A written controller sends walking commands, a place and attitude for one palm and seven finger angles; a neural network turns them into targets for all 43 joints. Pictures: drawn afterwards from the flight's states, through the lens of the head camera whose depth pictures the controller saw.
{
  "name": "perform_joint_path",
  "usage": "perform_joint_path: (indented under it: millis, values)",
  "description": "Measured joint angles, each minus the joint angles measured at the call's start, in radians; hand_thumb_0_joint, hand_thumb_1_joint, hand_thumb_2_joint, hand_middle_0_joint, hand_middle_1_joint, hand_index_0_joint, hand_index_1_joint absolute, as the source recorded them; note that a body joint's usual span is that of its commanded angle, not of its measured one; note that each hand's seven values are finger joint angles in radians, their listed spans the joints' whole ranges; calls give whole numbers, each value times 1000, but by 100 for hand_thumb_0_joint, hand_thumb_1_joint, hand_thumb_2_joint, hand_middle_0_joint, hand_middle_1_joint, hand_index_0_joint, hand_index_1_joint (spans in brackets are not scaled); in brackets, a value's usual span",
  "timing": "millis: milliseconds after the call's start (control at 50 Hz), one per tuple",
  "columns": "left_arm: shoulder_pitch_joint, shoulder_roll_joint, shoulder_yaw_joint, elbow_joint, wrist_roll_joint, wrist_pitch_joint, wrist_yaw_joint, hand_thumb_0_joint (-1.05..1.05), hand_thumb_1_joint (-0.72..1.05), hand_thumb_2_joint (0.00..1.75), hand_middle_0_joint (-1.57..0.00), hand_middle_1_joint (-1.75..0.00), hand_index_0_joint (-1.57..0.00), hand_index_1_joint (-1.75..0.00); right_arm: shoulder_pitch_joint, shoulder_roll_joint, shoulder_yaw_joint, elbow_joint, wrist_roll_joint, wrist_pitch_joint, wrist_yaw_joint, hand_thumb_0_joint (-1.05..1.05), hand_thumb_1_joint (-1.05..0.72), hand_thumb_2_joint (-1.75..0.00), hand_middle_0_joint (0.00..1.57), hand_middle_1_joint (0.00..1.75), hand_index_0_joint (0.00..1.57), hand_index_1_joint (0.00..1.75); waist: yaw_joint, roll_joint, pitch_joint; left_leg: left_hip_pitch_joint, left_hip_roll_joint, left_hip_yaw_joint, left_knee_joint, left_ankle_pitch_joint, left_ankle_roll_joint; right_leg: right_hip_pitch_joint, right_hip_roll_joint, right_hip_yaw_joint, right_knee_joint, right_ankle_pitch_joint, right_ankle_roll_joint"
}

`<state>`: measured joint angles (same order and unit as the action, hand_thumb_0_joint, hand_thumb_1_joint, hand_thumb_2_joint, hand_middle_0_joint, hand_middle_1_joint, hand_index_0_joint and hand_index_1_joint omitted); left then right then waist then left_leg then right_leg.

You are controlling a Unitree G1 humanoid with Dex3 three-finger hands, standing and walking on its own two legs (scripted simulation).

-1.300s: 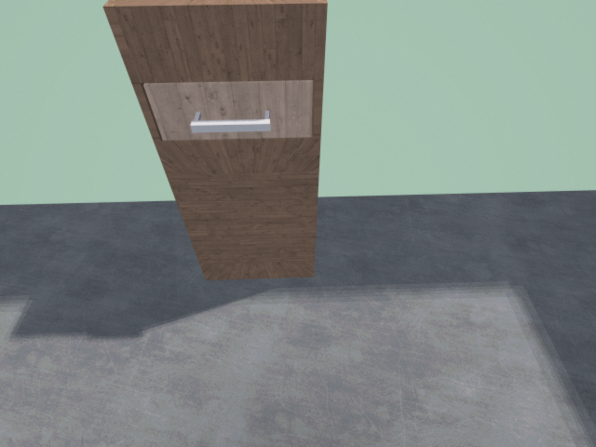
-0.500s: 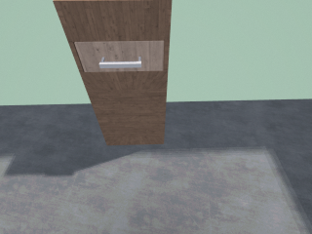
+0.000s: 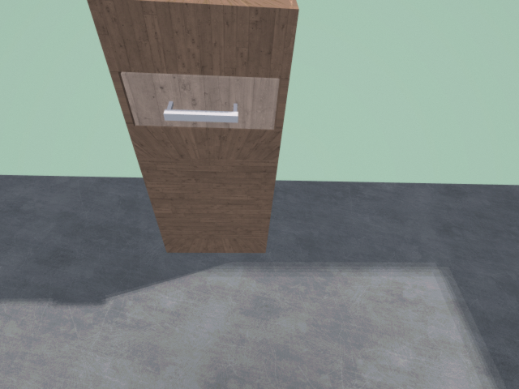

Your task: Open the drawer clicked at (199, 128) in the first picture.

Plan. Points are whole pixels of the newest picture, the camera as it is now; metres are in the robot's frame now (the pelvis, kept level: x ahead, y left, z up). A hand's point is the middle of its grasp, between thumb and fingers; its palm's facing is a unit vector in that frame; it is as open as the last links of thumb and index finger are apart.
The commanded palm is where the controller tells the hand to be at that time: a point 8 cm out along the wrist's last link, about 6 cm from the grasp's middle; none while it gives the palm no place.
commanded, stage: take the last steps up to it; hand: left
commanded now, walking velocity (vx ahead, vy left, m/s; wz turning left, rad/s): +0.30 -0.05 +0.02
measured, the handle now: (202, 111) +0.75 +0.18 +0.00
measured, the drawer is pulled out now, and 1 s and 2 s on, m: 0.00 0.00 0.00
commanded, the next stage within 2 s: come to a stop and stand still in 0.46 s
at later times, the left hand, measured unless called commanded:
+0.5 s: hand (188, 364) +0.20 +0.13 -0.18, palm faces +0.06 -0.98 -0.17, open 7.2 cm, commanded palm none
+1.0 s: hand (199, 306) +0.30 +0.13 -0.15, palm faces +0.12 -0.96 -0.27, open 7.4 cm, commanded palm none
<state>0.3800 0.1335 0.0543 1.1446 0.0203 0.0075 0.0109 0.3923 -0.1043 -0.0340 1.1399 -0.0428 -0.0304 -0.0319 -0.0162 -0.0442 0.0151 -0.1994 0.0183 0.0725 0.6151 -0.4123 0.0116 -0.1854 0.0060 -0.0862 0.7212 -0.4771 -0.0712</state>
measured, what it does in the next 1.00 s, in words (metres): walks ahead: right foot, then left foot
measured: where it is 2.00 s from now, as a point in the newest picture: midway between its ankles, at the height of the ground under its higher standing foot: outside the picture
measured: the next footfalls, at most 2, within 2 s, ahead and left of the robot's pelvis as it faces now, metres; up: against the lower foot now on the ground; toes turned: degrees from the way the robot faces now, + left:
right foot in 0.26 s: +0.19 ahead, -0.16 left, +0.00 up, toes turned -3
left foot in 0.50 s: +0.21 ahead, +0.08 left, +0.00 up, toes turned +9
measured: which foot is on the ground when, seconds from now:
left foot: down 0.00-0.26, up 0.28-0.48, down 0.50-0.72, up 0.74-1.00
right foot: up 0.00-0.24, down 0.26-0.50, up 0.52-0.68, down 0.70-1.00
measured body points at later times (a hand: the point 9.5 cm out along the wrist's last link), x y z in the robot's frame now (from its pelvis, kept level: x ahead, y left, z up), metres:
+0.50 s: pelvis +0.16 -0.05 +0.00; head +0.19 -0.03 +0.45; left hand +0.20 +0.19 -0.16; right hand +0.18 -0.29 -0.14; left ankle +0.16 +0.07 -0.72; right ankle +0.16 -0.16 -0.72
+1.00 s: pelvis +0.27 -0.07 +0.02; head +0.36 -0.08 +0.46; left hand +0.29 +0.18 -0.13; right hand +0.40 -0.32 -0.14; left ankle +0.26 +0.05 -0.67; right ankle +0.26 -0.18 -0.72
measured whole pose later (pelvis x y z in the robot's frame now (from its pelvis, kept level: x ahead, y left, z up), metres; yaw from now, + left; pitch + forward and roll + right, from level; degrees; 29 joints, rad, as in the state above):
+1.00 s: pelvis +0.27 -0.07 +0.02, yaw +4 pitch +1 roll +2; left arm 0.17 0.18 0.07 0.99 0.02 0.02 0.04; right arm 0.05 -0.22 -0.08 0.97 -0.01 0.06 -0.01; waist 0.02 -0.02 0.17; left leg -0.44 -0.03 0.02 0.89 -0.45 -0.05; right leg -0.20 -0.06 -0.04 0.46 -0.28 -0.01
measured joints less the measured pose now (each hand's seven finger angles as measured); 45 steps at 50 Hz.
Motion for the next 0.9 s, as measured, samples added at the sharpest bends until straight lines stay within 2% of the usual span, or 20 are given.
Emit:
perform_joint_path:
  millis: [60, 100, 160, 220, 260, 280, 340, 380, 420, 500, 520, 560, 600, 620, 660, 700, 740, 780, 820, 900]
  values:
    - [-48, 3, 1, -9, 0, 7, -8, 1, 91, 90, -20, -30, -20, -30, 35, 3, 6, -13, -5, -31, -13, 0, -91, -90, 19, 30, 19, 30, -29, 15, 24, 41, -4, -8, -58, 14, 7, -148, -3, 12, 285, -24, -1]
    - [-94, 12, 7, -39, -1, 6, -14, 1, 91, 90, -20, -30, -20, -30, 63, 9, 11, -5, -6, -36, -14, 0, -91, -90, 19, 30, 19, 30, -35, 27, 39, 76, -2, -22, -119, 35, 0, -226, -19, 17, 332, 6, 6]
    - [-161, 41, 19, -90, -2, 3, -24, 2, 94, 90, -20, -30, -20, -30, 94, 12, 13, 17, -5, -31, -11, 0, -91, -90, 20, 30, 20, 30, -31, 52, 56, 126, 13, -38, -193, 53, -16, -287, -51, 23, 216, 83, 19]
    - [-215, 59, 24, -134, -6, -14, -35, 2, 94, 90, -20, -30, -20, -30, 109, 3, 11, 33, -3, -18, -6, 0, -91, -90, 20, 30, 20, 30, -26, 81, 74, 161, 39, -46, -197, 25, -39, -271, -60, 15, 17, 162, 23]
    - [-231, 77, 26, -158, -6, -36, -37, 2, 94, 90, -20, -30, -20, -30, 121, 0, 6, 37, 5, -9, 0, 0, -91, -90, 20, 30, 20, 30, -22, 80, 75, 154, 52, -49, -111, -35, -43, -216, -55, 10, -108, 208, 12]
    - [-237, 86, 30, -164, -5, -50, -33, 2, 93, 90, -20, -30, -20, -30, 119, 0, 4, 39, 12, -2, 4, 0, -91, -90, 20, 30, 20, 30, -18, 67, 75, 113, 51, -44, 6, -68, -27, -211, -61, 11, -108, 253, 28]
    - [-243, 70, 29, -159, -7, -54, -11, 1, 93, 90, -20, -30, -20, -30, 48, -31, -12, 28, 19, 32, 14, 0, -91, -90, 20, 30, 20, 30, -17, 79, 95, -55, 52, -69, 415, -122, 13, -177, -40, -12, -62, 204, 46]
    - [-225, 57, 21, -146, 2, -38, 0, 1, 92, 90, -20, -30, -20, -30, -9, -49, -21, -5, 16, 40, 16, 1, -91, -90, 20, 30, 20, 30, -22, 70, 85, -145, 55, -50, 487, -112, 21, -148, -32, -15, -93, 190, 43]
    - [-206, 44, 12, -128, 10, -27, 1, 1, 92, 90, -20, -30, -20, -30, -63, -58, -24, -48, 14, 35, 19, 1, -91, -90, 19, 30, 19, 30, -29, 50, 74, -188, 63, -25, 413, -89, 19, -118, -28, -14, -133, 194, 44]
    - [-161, 41, 13, -104, 4, -13, -4, 1, 95, 90, -20, -30, -20, -30, -116, -66, -18, -121, 10, -10, 22, 0, -92, -90, 19, 30, 19, 30, -20, 28, 43, -131, 59, 11, 46, 51, 1, -91, -20, -10, -118, 142, 44]
    - [-149, 39, 11, -101, 1, -9, -9, 1, 95, 90, -20, -30, -20, -30, -118, -70, -19, -131, 6, -23, 20, 0, -92, -90, 19, 30, 19, 30, -16, 34, 33, -126, 62, 6, 23, 91, -3, -106, -16, -11, -63, 87, 41]
    - [-138, 45, 11, -91, 0, 2, -17, 1, 95, 90, -20, -30, -20, -30, -125, -59, -16, -138, -2, -28, 14, 0, -92, -90, 19, 30, 19, 30, -10, 16, 27, -106, 54, 19, 41, 61, -11, -157, -22, 17, 109, -4, 34]
    - [-146, 48, 11, -82, 2, 5, -23, 1, 94, 90, -20, -30, -20, -30, -113, -46, -6, -142, -7, -33, 10, 0, -92, -90, 19, 30, 19, 30, -12, 13, 23, -67, 46, 13, -3, 47, -19, -207, -28, 26, 226, -12, 41]
    - [-159, 46, 9, -82, 1, 3, -22, 1, 94, 90, -20, -30, -20, -30, -106, -41, -1, -140, -8, -34, 6, 0, -92, -90, 19, 30, 19, 30, -11, 20, 30, -45, 44, 2, -36, 56, -30, -216, -33, 23, 222, -7, 47]
    - [-188, 41, 3, -97, -6, -8, -19, 1, 94, 90, -20, -30, -20, -30, -103, -36, 11, -127, -7, -28, -5, 0, -92, -90, 19, 30, 19, 30, -6, 41, 56, -4, 45, -19, -87, 77, -42, -195, -42, 16, 79, 49, 59]
    - [-198, 43, -3, -121, -9, -30, -19, 1, 93, 90, -20, -30, -20, -30, -98, -31, 12, -112, 9, -10, -8, 0, -92, -90, 19, 30, 20, 30, 3, 45, 74, 9, 41, -19, -67, 79, -46, -148, -52, 24, -104, 304, 62]
    - [-201, 46, -2, -129, -6, -43, -10, 1, 93, 90, -20, -30, -20, -30, -102, -33, 1, -98, 28, 19, -3, 0, -92, -90, 20, 30, 20, 30, 5, 49, 76, -25, 37, -20, 42, 31, -47, -114, -59, 16, -111, 243, 56]
    - [-209, 40, -3, -134, -1, -37, 0, 1, 92, 90, -20, -30, -20, -30, -128, -46, -15, -90, 36, 50, -2, 0, -92, -90, 20, 30, 20, 30, 11, 52, 85, -85, 6, -35, 214, -97, -43, -84, -67, 11, -129, 163, 47]
    - [-215, 34, 0, -141, 1, -25, 12, 1, 92, 90, -20, -30, -20, -30, -175, -64, -29, -92, 37, 77, -3, 0, -92, -90, 20, 30, 20, 30, 26, 47, 105, -148, -30, -41, 361, -149, -41, -64, -72, 27, -166, 160, 47]
    - [-214, 34, 7, -147, -1, -1, 24, 1, 91, 90, -20, -30, -20, -30, -272, -96, -42, -127, 36, 95, 8, 1, -92, -90, 20, 30, 20, 30, 33, 36, 143, -227, -56, -40, 395, -107, -54, -36, -71, 50, -244, 201, 49]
